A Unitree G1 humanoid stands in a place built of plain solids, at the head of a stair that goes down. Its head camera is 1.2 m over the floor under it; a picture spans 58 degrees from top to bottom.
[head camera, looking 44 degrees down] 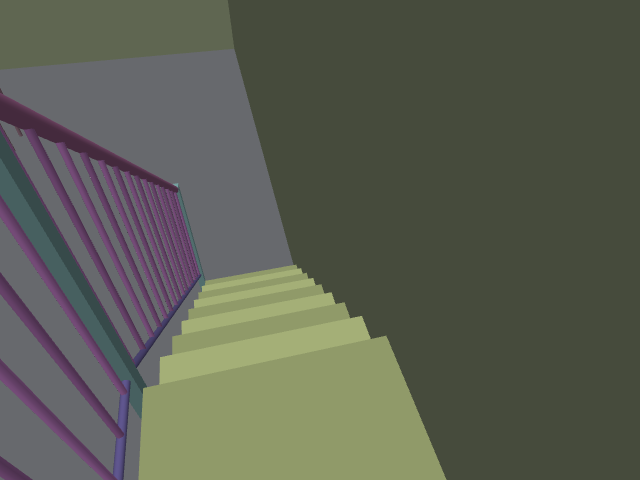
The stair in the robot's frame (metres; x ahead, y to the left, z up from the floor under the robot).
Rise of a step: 0.19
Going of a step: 0.22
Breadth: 0.76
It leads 14 degrees to the left of straight ahead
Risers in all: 9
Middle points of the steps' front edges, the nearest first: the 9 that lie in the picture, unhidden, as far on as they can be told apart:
0.71 0.16 0.00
0.92 0.21 -0.18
1.13 0.26 -0.37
1.34 0.31 -0.55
1.55 0.36 -0.74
1.76 0.41 -0.93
1.97 0.47 -1.11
2.18 0.52 -1.30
2.39 0.57 -1.48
